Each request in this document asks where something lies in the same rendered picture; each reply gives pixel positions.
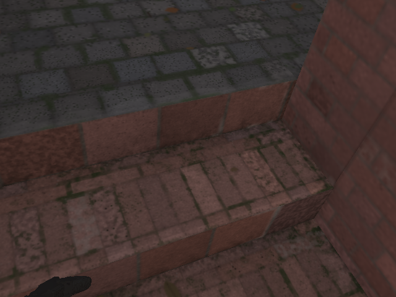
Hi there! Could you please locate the robot left hand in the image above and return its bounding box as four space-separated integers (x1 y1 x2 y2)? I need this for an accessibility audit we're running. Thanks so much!
24 276 92 297

